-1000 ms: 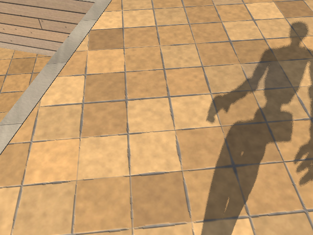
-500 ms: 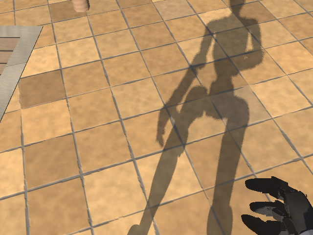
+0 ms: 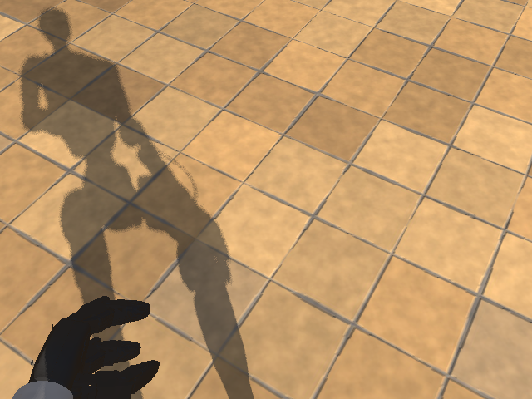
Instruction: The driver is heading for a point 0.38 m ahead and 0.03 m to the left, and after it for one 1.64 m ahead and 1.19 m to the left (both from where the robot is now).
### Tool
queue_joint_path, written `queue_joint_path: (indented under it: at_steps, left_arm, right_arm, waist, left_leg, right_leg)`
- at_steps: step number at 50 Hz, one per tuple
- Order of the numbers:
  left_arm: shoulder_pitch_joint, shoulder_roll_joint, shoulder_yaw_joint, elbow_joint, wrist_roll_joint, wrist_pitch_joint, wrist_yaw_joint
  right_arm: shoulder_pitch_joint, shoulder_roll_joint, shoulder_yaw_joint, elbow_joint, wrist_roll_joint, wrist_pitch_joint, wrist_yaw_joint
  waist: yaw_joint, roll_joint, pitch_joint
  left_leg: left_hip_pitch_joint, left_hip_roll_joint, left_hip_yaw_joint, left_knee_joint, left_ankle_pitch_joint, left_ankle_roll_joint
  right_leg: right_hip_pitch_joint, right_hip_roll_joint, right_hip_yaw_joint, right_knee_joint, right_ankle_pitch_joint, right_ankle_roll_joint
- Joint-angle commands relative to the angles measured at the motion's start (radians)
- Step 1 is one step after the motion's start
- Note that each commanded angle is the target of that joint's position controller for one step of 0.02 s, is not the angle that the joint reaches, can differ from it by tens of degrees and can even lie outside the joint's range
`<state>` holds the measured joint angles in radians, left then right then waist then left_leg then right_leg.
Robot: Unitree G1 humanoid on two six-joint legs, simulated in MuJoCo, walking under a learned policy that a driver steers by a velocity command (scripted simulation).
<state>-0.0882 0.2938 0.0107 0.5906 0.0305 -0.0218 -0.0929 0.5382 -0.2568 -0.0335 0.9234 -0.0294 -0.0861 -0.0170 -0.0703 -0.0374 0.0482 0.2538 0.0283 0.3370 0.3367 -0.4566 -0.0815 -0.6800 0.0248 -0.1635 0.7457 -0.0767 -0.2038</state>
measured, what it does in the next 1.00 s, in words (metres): walks ahead, turning left: right foot, then left foot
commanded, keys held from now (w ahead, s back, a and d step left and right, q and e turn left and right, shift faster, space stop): w+e+shift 0.16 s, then q+shift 0.84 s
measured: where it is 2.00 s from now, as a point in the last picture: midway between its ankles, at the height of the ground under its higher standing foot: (210, 293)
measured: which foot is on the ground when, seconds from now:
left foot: down 0.00-0.04, up 0.06-0.42, down 0.44-1.00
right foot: up 0.00-0.02, down 0.04-0.42, up 0.44-0.98, down 1.00-1.00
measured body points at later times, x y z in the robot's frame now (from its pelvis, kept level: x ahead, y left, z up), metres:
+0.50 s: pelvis +0.42 +0.01 +0.00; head +0.46 -0.01 +0.45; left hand +0.53 +0.28 -0.12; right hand +0.57 -0.26 -0.09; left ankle +0.60 +0.04 -0.71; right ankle +0.21 -0.04 -0.61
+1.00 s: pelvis +0.59 -0.05 +0.03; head +0.62 -0.04 +0.48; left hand +0.71 +0.27 -0.05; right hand +0.81 -0.30 -0.05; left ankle +0.60 +0.04 -0.70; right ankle +0.69 -0.15 -0.71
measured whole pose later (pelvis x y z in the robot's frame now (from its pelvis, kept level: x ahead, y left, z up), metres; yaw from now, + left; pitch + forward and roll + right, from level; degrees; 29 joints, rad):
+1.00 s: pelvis +0.59 -0.05 +0.03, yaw +16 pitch +2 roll -1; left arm 0.08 0.30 0.06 0.69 -0.01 -0.06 0.02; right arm 0.21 -0.35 -0.10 0.57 0.03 0.06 -0.05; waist -0.04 0.03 0.03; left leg -0.31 -0.28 -0.43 0.58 -0.25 0.05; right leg -0.34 0.09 0.19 0.43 -0.11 0.02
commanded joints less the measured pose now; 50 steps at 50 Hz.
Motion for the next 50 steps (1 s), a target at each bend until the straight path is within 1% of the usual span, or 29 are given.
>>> queue_joint_path:
  at_steps: [1, 2, 3, 4, 6, 8, 9, 12, 14, 15, 17, 19, 20, 21, 22, 23, 24, 25, 26, 27, 30, 33, 36, 40, 44, 47, 48, 49, 50]
  left_arm:
    - [0.573, 0.171, 0.086, 0.128, -0.005, -0.007, 0.042]
    - [0.507, 0.229, 0.116, 0.139, -0.025, 0.001, 0.068]
    - [0.432, 0.343, 0.131, 0.084, 0.009, 0.020, 0.067]
    - [0.509, 0.317, 0.138, 0.070, 0.005, 0.026, 0.080]
    - [0.464, 0.232, 0.120, 0.117, -0.009, 0.002, 0.097]
    - [0.393, 0.183, 0.097, 0.108, -0.015, -0.029, 0.106]
    - [0.378, 0.148, 0.082, 0.109, -0.021, -0.043, 0.105]
    - [0.390, 0.130, 0.070, 0.151, -0.023, -0.072, 0.089]
    - [0.457, 0.107, 0.063, 0.191, -0.037, -0.086, 0.075]
    - [0.476, 0.049, 0.050, 0.181, -0.082, -0.082, 0.105]
    - [0.525, 0.120, 0.054, 0.217, -0.060, -0.064, 0.128]
    - [0.521, 0.133, 0.055, 0.227, -0.019, -0.051, 0.133]
    - [0.490, 0.138, 0.055, 0.212, -0.007, -0.045, 0.136]
    - [0.400, 0.160, 0.060, 0.183, -0.003, -0.039, 0.139]
    - [0.308, 0.155, 0.060, 0.142, 0.009, -0.037, 0.139]
    - [0.497, 0.010, 0.030, 0.123, 0.039, -0.037, 0.123]
    - [0.639, 0.041, 0.016, 0.120, -0.015, -0.046, 0.096]
    - [0.537, 0.125, 0.032, 0.106, -0.033, -0.045, 0.087]
    - [0.398, 0.157, 0.043, 0.067, -0.022, -0.039, 0.090]
    - [0.344, 0.147, 0.046, 0.042, -0.011, -0.030, 0.099]
    - [0.372, 0.099, 0.042, 0.029, 0.001, -0.009, 0.120]
    - [0.314, 0.061, 0.035, 0.011, 0.004, -0.008, 0.142]
    - [0.249, 0.078, 0.043, 0.002, -0.019, 0.006, 0.150]
    - [0.142, 0.082, 0.052, -0.012, -0.029, -0.009, 0.143]
    - [0.081, 0.091, 0.062, -0.012, -0.033, -0.046, 0.126]
    - [0.113, 0.114, 0.078, 0.012, -0.040, -0.063, 0.112]
    - [0.144, 0.121, 0.085, 0.027, -0.045, -0.065, 0.110]
    - [0.162, 0.131, 0.091, 0.038, -0.045, -0.062, 0.110]
    - [0.144, 0.165, 0.095, 0.020, -0.030, -0.047, 0.117]
  right_arm:
    - [-0.180, -0.273, -0.062, -0.138, -0.008, 0.020, -0.013]
    - [-0.180, -0.187, -0.047, -0.172, -0.016, 0.019, 0.010]
    - [-0.130, -0.133, -0.030, -0.284, -0.001, 0.006, 0.011]
    - [-0.239, -0.171, -0.025, -0.326, 0.001, -0.023, 0.013]
    - [-0.294, -0.161, -0.013, -0.321, -0.008, -0.038, 0.012]
    - [-0.246, -0.150, -0.008, -0.300, -0.045, 0.004, 0.012]
    - [-0.232, -0.138, -0.006, -0.293, -0.047, 0.025, 0.017]
    - [-0.323, -0.053, 0.023, -0.323, -0.027, 0.026, 0.032]
    - [-0.362, -0.019, 0.034, -0.317, -0.005, 0.016, 0.043]
    - [-0.513, -0.042, 0.021, -0.343, 0.044, -0.033, 0.035]
    - [-0.550, -0.049, 0.018, -0.361, 0.050, -0.064, 0.049]
    - [-0.499, -0.113, -0.011, -0.350, 0.050, -0.066, 0.063]
    - [-0.402, -0.152, -0.032, -0.326, 0.047, -0.063, 0.067]
    - [-0.235, -0.184, -0.051, -0.287, 0.048, -0.058, 0.071]
    - [-0.044, -0.208, -0.059, -0.238, 0.040, -0.050, 0.063]
    - [-0.077, -0.255, -0.051, -0.252, 0.007, -0.045, 0.065]
    - [-0.164, -0.257, -0.057, -0.313, -0.019, -0.039, 0.059]
    - [-0.264, -0.229, -0.067, -0.373, 0.004, -0.014, 0.045]
    - [-0.326, -0.178, -0.051, -0.388, 0.029, 0.013, 0.036]
    - [-0.352, -0.179, -0.044, -0.398, 0.033, 0.025, 0.033]
    - [-0.379, -0.175, -0.049, -0.394, 0.030, 0.033, 0.030]
    - [-0.331, -0.206, -0.063, -0.370, 0.040, 0.052, 0.006]
    - [-0.337, -0.235, -0.077, -0.380, 0.063, 0.093, -0.025]
    - [-0.320, -0.226, -0.085, -0.388, 0.061, 0.128, -0.044]
    - [-0.303, -0.220, -0.098, -0.398, 0.055, 0.138, -0.042]
    - [-0.333, -0.212, -0.100, -0.421, 0.059, 0.139, -0.035]
    - [-0.351, -0.204, -0.097, -0.428, 0.064, 0.139, -0.031]
    - [-0.331, -0.170, -0.086, -0.426, 0.070, 0.140, -0.025]
    - [-0.240, -0.110, -0.067, -0.409, 0.062, 0.142, -0.020]
  waist:
    - [0.359, 0.130, -0.216]
    - [0.260, -0.080, -0.163]
    - [0.144, -0.190, -0.278]
    - [0.211, -0.020, -0.330]
    - [0.115, 0.130, -0.074]
    - [0.025, 0.146, -0.023]
    - [0.000, 0.154, 0.004]
    - [0.012, 0.122, 0.037]
    - [0.074, 0.051, -0.006]
    - [0.150, 0.124, -0.011]
    - [0.162, 0.024, -0.031]
    - [0.128, -0.043, -0.086]
    - [0.071, -0.066, -0.131]
    - [-0.040, -0.089, -0.175]
    - [-0.141, -0.029, -0.232]
    - [0.021, 0.329, -0.330]
    - [0.054, 0.286, -0.530]
    - [0.024, 0.152, -0.439]
    - [0.031, -0.019, -0.265]
    - [0.065, -0.086, -0.170]
    - [0.123, 0.010, -0.100]
    - [0.105, 0.056, -0.183]
    - [0.088, 0.108, -0.229]
    - [0.043, 0.177, -0.163]
    - [0.015, 0.213, -0.142]
    - [0.035, 0.225, -0.141]
    - [0.056, 0.216, -0.140]
    - [0.054, 0.138, -0.171]
    - [0.002, -0.038, -0.231]
  left_leg:
    - [-0.418, 0.236, -0.085, 0.703, 1.370, 0.102]
    - [-0.708, 0.057, -0.092, 1.051, 0.317, 0.083]
    - [-1.075, -0.050, -0.235, 1.364, -0.072, 0.036]
    - [-1.163, -0.012, -0.402, 1.335, 0.015, 0.042]
    - [-1.107, 0.069, -0.413, 1.104, 0.076, 0.049]
    - [-0.960, 0.106, -0.417, 0.981, 0.038, 0.021]
    - [-0.914, 0.126, -0.398, 0.912, 0.033, 0.008]
    - [-0.764, 0.107, -0.299, 0.606, 0.261, 0.025]
    - [-0.656, 0.055, -0.243, 0.409, 0.551, 0.079]
    - [-0.674, 0.017, -0.278, 0.332, 0.657, 0.075]
    - [-0.716, -0.028, -0.269, 0.168, 0.766, 0.106]
    - [-0.641, -0.087, -0.274, 0.163, 0.761, 0.143]
    - [-0.558, -0.130, -0.261, 0.185, 0.707, 0.151]
    - [-0.429, -0.129, -0.267, 0.172, 0.703, 0.160]
    - [-0.248, -0.040, -0.364, 0.142, 0.849, 0.187]
    - [0.058, 0.196, -0.731, 0.262, 1.267, 0.333]
    - [0.177, 0.335, -1.138, 0.114, 0.982, 0.465]
    - [0.048, 0.304, -1.124, 0.049, 0.618, 0.449]
    - [-0.176, 0.229, -1.018, -0.003, 0.396, 0.398]
    - [-0.348, 0.184, -0.980, -0.050, 0.333, 0.377]
    - [-0.570, 0.055, -0.831, -0.070, 0.473, 0.331]
    - [-0.556, 0.026, -0.781, 0.000, 0.743, 0.304]
    - [-0.498, 0.008, -0.828, 0.010, 0.501, 0.229]
    - [-0.463, -0.023, -0.895, -0.008, 0.229, 0.188]
    - [-0.390, -0.019, -0.963, 0.040, 0.329, 0.215]
    - [-0.397, -0.033, -1.018, 0.084, 0.425, 0.209]
    - [-0.424, -0.056, -1.019, 0.115, 0.389, 0.196]
    - [-0.495, -0.108, -0.967, 0.212, 0.154, 0.164]
    - [-0.638, -0.192, -0.821, 0.414, -0.160, 0.121]
  right_leg:
    - [0.787, 0.095, 0.065, -0.089, -0.105, -0.076]
    - [0.912, -0.019, 0.278, -0.138, -0.174, -0.106]
    - [1.152, -0.244, 0.819, -0.248, -0.114, -0.292]
    - [1.140, -0.278, 0.961, -0.415, -0.240, -0.306]
    - [0.813, -0.223, 0.833, -0.506, -0.178, -0.222]
    - [0.574, -0.137, 0.680, -0.511, -0.045, -0.188]
    - [0.486, -0.126, 0.615, -0.515, 0.103, -0.174]
    - [0.331, -0.032, 0.365, -0.500, 0.627, -0.084]
    - [0.365, 0.015, 0.269, -0.498, 0.679, -0.002]
    - [0.396, -0.022, 0.301, -0.470, 0.511, 0.011]
    - [0.555, -0.063, 0.291, -0.449, 0.457, 0.040]
    - [0.636, -0.086, 0.276, -0.342, 0.570, 0.090]
    - [0.655, -0.082, 0.261, -0.238, 0.681, 0.118]
    - [0.621, -0.066, 0.228, -0.039, 0.747, 0.154]
    - [0.496, -0.003, 0.193, 0.319, 0.547, 0.202]
    - [0.146, 0.147, 0.203, 0.755, -0.584, 0.269]
    - [0.019, 0.137, 0.367, 0.920, -0.514, 0.265]
    - [-0.017, 0.076, 0.381, 0.895, -0.418, 0.242]
    - [-0.037, 0.048, 0.346, 0.813, -0.357, 0.224]
    - [-0.028, 0.037, 0.329, 0.754, -0.336, 0.222]
    - [0.066, 0.005, 0.325, 0.509, -0.304, 0.237]
    - [0.088, 0.035, 0.310, 0.323, -0.254, 0.279]
    - [0.058, 0.047, 0.349, 0.229, -0.156, 0.295]
    - [0.053, 0.058, 0.376, 0.076, -0.116, 0.286]
    - [0.121, 0.076, 0.387, -0.082, -0.139, 0.271]
    - [0.279, 0.075, 0.384, -0.263, -0.129, 0.256]
    - [0.363, 0.055, 0.370, -0.365, -0.057, 0.246]
    - [0.505, -0.033, 0.395, -0.454, 0.057, 0.210]
    - [0.680, -0.235, 0.540, -0.397, 0.223, 0.111]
